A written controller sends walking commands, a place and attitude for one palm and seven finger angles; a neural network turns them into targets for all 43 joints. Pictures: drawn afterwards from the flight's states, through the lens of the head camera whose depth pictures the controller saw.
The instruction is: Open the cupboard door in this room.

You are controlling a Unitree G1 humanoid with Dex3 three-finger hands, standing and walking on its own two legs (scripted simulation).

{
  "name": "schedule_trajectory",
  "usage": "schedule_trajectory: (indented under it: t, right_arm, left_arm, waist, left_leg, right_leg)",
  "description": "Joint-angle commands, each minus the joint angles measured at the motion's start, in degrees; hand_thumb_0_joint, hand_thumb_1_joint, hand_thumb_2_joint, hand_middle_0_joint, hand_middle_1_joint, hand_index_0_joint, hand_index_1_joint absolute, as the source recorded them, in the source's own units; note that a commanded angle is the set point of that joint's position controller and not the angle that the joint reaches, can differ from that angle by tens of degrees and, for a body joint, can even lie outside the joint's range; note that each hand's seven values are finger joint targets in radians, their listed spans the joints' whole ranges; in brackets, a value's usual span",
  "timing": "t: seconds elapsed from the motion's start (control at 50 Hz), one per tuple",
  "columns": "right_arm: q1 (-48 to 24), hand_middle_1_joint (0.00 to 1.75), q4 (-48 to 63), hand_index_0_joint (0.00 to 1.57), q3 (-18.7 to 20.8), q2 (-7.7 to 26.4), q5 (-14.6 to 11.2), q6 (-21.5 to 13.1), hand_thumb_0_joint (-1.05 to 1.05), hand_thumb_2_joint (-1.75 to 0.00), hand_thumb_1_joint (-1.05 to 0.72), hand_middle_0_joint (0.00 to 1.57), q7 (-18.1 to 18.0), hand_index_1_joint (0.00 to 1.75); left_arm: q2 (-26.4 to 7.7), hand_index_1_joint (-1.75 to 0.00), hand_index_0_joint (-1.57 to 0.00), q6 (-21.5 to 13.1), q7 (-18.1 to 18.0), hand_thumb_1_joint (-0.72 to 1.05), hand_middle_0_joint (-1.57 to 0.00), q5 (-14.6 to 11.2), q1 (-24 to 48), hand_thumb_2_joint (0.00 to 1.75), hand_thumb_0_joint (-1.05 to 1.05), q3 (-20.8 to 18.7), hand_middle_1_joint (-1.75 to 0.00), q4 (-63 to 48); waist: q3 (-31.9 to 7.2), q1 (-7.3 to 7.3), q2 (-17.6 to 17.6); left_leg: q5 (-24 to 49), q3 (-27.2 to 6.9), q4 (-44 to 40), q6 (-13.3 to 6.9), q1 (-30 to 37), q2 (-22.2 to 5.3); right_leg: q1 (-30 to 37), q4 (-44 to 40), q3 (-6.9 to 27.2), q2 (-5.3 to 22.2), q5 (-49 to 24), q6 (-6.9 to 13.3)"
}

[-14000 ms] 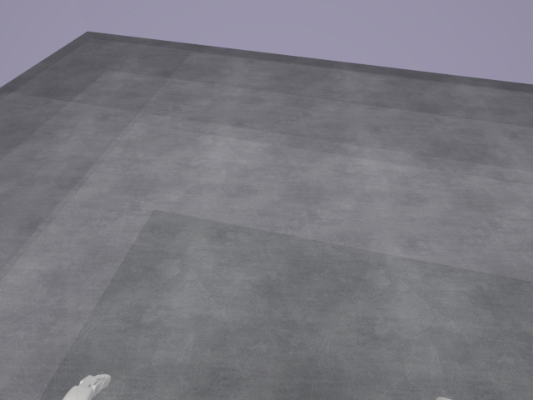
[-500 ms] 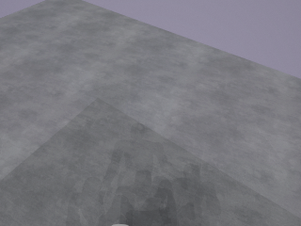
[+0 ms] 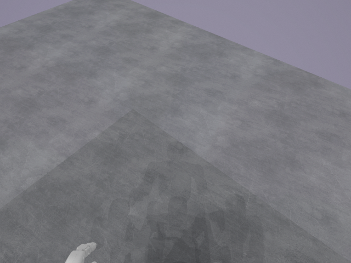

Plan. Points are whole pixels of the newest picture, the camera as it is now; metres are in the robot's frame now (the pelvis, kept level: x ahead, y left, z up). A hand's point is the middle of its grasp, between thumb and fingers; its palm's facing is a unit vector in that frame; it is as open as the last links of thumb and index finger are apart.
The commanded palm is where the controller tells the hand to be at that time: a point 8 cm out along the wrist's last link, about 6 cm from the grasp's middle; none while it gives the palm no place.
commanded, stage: turn or walk to find it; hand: left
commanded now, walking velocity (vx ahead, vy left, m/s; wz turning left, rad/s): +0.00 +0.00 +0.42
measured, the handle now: out of the picture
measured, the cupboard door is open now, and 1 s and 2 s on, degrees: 0 0 0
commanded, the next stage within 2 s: none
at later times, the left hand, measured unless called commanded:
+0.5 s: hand out of the picture -0.04 +0.16 -0.16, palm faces +0.27 -0.92 -0.27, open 7.3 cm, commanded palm none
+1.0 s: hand out of the picture -0.02 +0.21 -0.16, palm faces +0.44 -0.86 -0.26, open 7.4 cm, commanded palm none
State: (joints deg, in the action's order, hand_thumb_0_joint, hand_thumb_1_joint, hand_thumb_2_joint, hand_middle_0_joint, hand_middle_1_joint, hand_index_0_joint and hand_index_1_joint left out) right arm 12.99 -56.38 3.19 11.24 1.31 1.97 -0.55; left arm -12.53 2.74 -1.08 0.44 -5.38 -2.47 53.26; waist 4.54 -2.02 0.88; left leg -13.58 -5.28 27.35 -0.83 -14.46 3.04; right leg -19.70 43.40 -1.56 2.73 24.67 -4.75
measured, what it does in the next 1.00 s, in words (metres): steps on the spot, turning left: right foot, then left foot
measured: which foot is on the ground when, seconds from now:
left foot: down 0.00-0.06, up 0.08-0.58, down 0.60-1.00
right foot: up 0.00-0.04, down 0.06-0.60, up 0.62-1.00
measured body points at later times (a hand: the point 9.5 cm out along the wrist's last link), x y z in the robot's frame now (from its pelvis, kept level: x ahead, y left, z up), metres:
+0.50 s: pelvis -0.02 -0.03 +0.00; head +0.03 -0.04 +0.45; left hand -0.05 +0.21 -0.14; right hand +0.11 -0.27 -0.16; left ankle -0.09 +0.11 -0.68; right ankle -0.01 -0.12 -0.74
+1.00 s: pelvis -0.02 -0.02 +0.00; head +0.01 -0.01 +0.45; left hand -0.05 +0.26 -0.14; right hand +0.14 -0.21 -0.15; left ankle -0.08 +0.09 -0.74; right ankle +0.03 -0.15 -0.71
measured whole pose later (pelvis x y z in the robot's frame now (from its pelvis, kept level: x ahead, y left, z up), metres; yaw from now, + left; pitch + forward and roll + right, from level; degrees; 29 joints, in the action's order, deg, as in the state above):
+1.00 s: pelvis -0.02 -0.02 +0.00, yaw +26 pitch +0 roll +0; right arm 10.3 -55.2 2.7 10.9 1.3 1.9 -0.3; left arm -13.0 2.9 -0.9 0.6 -7.2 -2.6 53.5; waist 4.7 -0.6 0.3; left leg -14.4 -4.1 27.9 -0.3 -13.5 1.7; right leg -21.3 46.5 -2.1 3.8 25.2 -5.0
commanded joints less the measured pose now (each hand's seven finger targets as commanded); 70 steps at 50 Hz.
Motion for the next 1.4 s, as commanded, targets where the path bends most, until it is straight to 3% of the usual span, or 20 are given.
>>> schedule_trajectory:
  t: [0.0,0.02,0.04,0.06,0.12,0.18,0.48,0.54,0.56,0.58,0.6,0.62,0.74,0.88,1.0,1.02,1.06,1.08,1.18,1.38]
  right_arm:
    - [0.1,0.30,4.1,0.20,2.8,10.6,-0.3,-1.1,0.00,-0.90,-0.90,0.20,-0.5,0.30]
    - [1.0,0.30,4.3,0.20,2.5,7.8,-0.8,-1.3,0.00,-0.90,-0.90,0.20,-0.1,0.30]
    - [0.5,0.30,5.9,0.20,1.8,4.7,-0.8,-1.4,0.00,-0.90,-0.90,0.20,0.1,0.30]
    - [-0.9,0.30,6.2,0.20,2.7,7.3,-0.4,-0.6,0.00,-0.90,-0.90,0.20,-0.1,0.30]
    - [2.0,0.30,2.4,0.20,3.1,6.9,0.1,1.3,0.00,-0.90,-0.90,0.20,0.6,0.30]
    - [4.1,0.30,1.1,0.20,2.8,6.1,0.0,1.5,0.00,-0.90,-0.90,0.20,1.2,0.30]
    - [-6.6,0.30,3.9,0.20,0.6,5.0,-1.0,0.1,0.00,-0.90,-0.90,0.20,0.9,0.30]
    - [-2.6,0.30,3.1,0.20,0.6,6.0,-0.9,-0.7,0.00,-0.90,-0.90,0.20,0.8,0.30]
    - [-0.1,0.30,2.6,0.20,1.1,8.5,-0.7,-1.3,0.00,-0.90,-0.90,0.20,0.9,0.30]
    - [1.5,0.30,2.8,0.20,2.4,13.9,-0.3,-1.7,0.00,-0.90,-0.90,0.20,0.7,0.30]
    - [4.2,0.30,2.0,0.20,2.9,16.8,-0.5,-1.1,0.00,-0.90,-0.90,0.20,0.2,0.30]
    - [3.5,0.30,1.9,0.20,2.5,16.0,-0.3,-0.8,0.00,-0.90,-0.90,0.20,-0.1,0.30]
    - [-3.5,0.30,4.0,0.20,1.3,11.7,-0.4,-1.7,0.00,-0.90,-0.90,0.20,-0.9,0.30]
    - [-0.2,0.30,4.0,0.20,2.4,11.9,0.0,-1.4,0.00,-0.90,-0.90,0.20,-0.5,0.30]
    - [-2.2,0.30,4.9,0.20,2.9,11.7,-0.1,-0.9,0.00,-0.90,-0.90,0.20,-0.3,0.30]
    - [-2.0,0.30,5.1,0.20,2.8,10.3,-0.4,-1.0,0.00,-0.90,-0.90,0.20,-0.2,0.30]
    - [-2.6,0.30,7.5,0.20,2.0,5.2,-0.8,-0.9,0.00,-0.90,-0.90,0.20,0.2,0.30]
    - [-3.3,0.30,7.5,0.20,2.8,7.6,-0.6,-0.1,0.00,-0.90,-0.90,0.20,0.1,0.30]
    - [2.5,0.30,2.0,0.20,2.9,6.4,0.0,1.3,0.00,-0.90,-0.90,0.20,1.3,0.30]
    - [-4.3,0.30,3.1,0.20,1.6,5.3,-0.4,1.1,0.00,-0.90,-0.90,0.20,1.2,0.30]
  left_arm:
    - [-5.7,-0.30,-0.20,-2.7,-0.4,0.90,-0.20,-0.3,-7.4,0.90,0.00,-1.6,-0.30,-2.2]
    - [-9.0,-0.30,-0.20,-3.3,-0.8,0.90,-0.20,0.3,-9.0,0.90,0.00,-2.3,-0.30,-1.8]
    - [-13.6,-0.30,-0.20,-3.6,-1.2,0.90,-0.20,1.0,-10.6,0.90,0.00,-3.3,-0.30,-1.6]
    - [-13.7,-0.30,-0.20,-3.2,-1.1,0.90,-0.20,0.6,-11.0,0.90,0.00,-2.9,-0.30,-2.1]
    - [-8.4,-0.30,-0.20,-3.2,-1.1,0.90,-0.20,0.3,-2.2,0.90,0.00,-2.1,-0.30,-4.1]
    - [-6.4,-0.30,-0.20,-3.7,-0.8,0.90,-0.20,0.3,-3.0,0.90,0.00,-1.5,-0.30,-3.9]
    - [-10.6,-0.30,-0.20,-3.1,-0.8,0.90,-0.20,1.5,-12.6,0.90,0.00,-3.0,-0.30,0.7]
    - [-11.1,-0.30,-0.20,-2.7,-0.7,0.90,-0.20,0.9,-10.9,0.90,0.00,-3.2,-0.30,1.2]
    - [-9.8,-0.30,-0.20,-2.4,-0.6,0.90,-0.20,0.4,-11.0,0.90,0.00,-3.0,-0.30,0.7]
    - [-6.3,-0.30,-0.20,-2.0,-0.3,0.90,-0.20,0.0,-11.5,0.90,0.00,-2.2,-0.30,-0.7]
    - [-4.7,-0.30,-0.20,-1.4,-0.5,0.90,-0.20,0.3,-8.9,0.90,0.00,-1.1,-0.30,-2.2]
    - [-6.1,-0.30,-0.20,-0.9,-0.6,0.90,-0.20,0.5,-7.5,0.90,0.00,-1.5,-0.30,-2.2]
    - [-6.2,-0.30,-0.20,-0.7,0.3,0.90,-0.20,0.5,-7.9,0.90,0.00,-1.8,-0.30,0.2]
    - [-5.1,-0.30,-0.20,-0.9,0.1,0.90,-0.20,0.2,-2.7,0.90,0.00,-1.4,-0.30,-3.0]
    - [-5.1,-0.30,-0.20,-2.3,-0.1,0.90,-0.20,-0.2,-7.7,0.90,0.00,-1.5,-0.30,-2.5]
    - [-6.6,-0.30,-0.20,-2.9,-0.2,0.90,-0.20,0.0,-9.8,0.90,0.00,-1.8,-0.30,-1.9]
    - [-14.6,-0.30,-0.20,-3.6,-0.8,0.90,-0.20,1.1,-12.6,0.90,0.00,-3.4,-0.30,-1.8]
    - [-13.7,-0.30,-0.20,-3.2,-0.9,0.90,-0.20,0.8,-11.9,0.90,0.00,-3.1,-0.30,-2.5]
    - [-6.9,-0.30,-0.20,-3.6,-0.8,0.90,-0.20,0.5,-2.8,0.90,0.00,-1.8,-0.30,-4.7]
    - [-9.1,-0.30,-0.20,-3.4,-0.9,0.90,-0.20,1.3,-11.2,0.90,0.00,-2.6,-0.30,-1.0]
  waist:
    - [-10.0,3.54,5.5]
    - [-11.3,3.87,-2.3]
    - [-10.8,4.98,-17.1]
    - [-9.3,5.52,-13.3]
    - [-2.2,0.96,-8.1]
    - [-1.4,0.42,-9.3]
    - [-6.1,5.26,-12.3]
    - [-8.3,2.22,-10.4]
    - [-9.9,0.68,-3.3]
    - [-10.8,-0.05,12.7]
    - [-10.4,-1.49,16.0]
    - [-8.3,-1.24,10.1]
    - [-4.7,2.08,6.7]
    - [-5.2,0.09,8.1]
    - [-8.5,2.93,8.3]
    - [-9.3,4.00,4.9]
    - [-8.9,5.68,-18.0]
    - [-7.1,5.49,-12.1]
    - [-2.6,0.44,-9.2]
    - [-3.2,4.60,-10.9]
  left_leg:
    - [24.1,-13.2,1.3,-4.8,0.3,-10.8]
    - [10.6,-9.3,6.0,-1.4,-9.0,-7.0]
    - [-15.2,0.6,17.8,2.5,-19.1,1.0]
    - [-21.8,-0.3,28.7,2.4,-17.2,-0.2]
    - [-11.8,-0.6,42.6,3.1,-17.3,-3.0]
    - [-5.7,1.3,44.3,4.3,-17.6,-3.6]
    - [-13.3,8.3,15.9,3.9,-8.8,-5.1]
    - [-0.8,10.2,0.3,2.9,2.1,-4.6]
    - [8.6,6.6,-6.2,1.8,10.2,-7.3]
    - [27.0,-10.5,-7.3,-3.2,19.1,-20.4]
    - [42.9,-15.1,-6.6,-9.5,17.4,-27.0]
    - [37.8,-11.0,-6.3,-11.2,13.2,-27.0]
    - [32.7,-4.2,-6.9,-7.6,9.2,-16.3]
    - [29.9,-9.4,-6.0,-9.4,9.1,-16.4]
    - [27.5,-11.5,0.0,-6.3,3.1,-12.8]
    - [19.6,-9.8,3.1,-3.6,-1.6,-10.2]
    - [-20.9,2.1,23.7,2.5,-18.1,1.1]
    - [-21.1,-0.4,32.9,2.1,-15.7,-1.2]
    - [-6.8,1.1,44.4,3.6,-16.6,-3.8]
    - [-12.5,5.7,27.4,5.0,-13.5,-5.5]
  right_leg:
    - [13.1,-21.1,-0.4,0.0,-14.4,1.2]
    - [23.1,-24.2,5.7,7.7,-18.9,3.0]
    - [26.9,-24.2,18.7,21.7,-29.3,9.2]
    - [17.8,-24.6,18.9,25.9,-32.7,13.9]
    - [9.0,-26.2,8.7,17.1,-21.6,11.8]
    - [9.2,-26.2,1.7,13.5,-24.1,9.1]
    - [17.9,-19.4,-0.7,18.7,-39.4,13.5]
    - [13.6,-13.0,-5.1,17.2,-35.7,9.3]
    - [8.0,-5.8,-7.8,14.7,-28.8,6.3]
    - [-6.9,5.2,-9.8,6.7,-1.9,1.9]
    - [-10.7,12.9,-5.6,4.1,14.6,0.7]
    - [-9.3,17.5,-2.7,4.8,12.6,1.3]
    - [-10.4,21.4,-0.3,3.5,-1.0,-0.2]
    - [-7.8,9.4,-0.2,1.9,1.6,-0.6]
    - [7.5,-14.4,-2.1,-0.8,-9.6,0.7]
    - [14.5,-21.3,-0.8,1.4,-16.4,0.9]
    - [21.2,-25.0,20.4,24.4,-31.1,11.0]
    - [13.3,-25.5,17.7,25.9,-30.7,14.2]
    - [8.3,-26.4,3.2,14.4,-20.0,9.5]
    - [14.4,-24.5,0.5,17.9,-28.8,12.4]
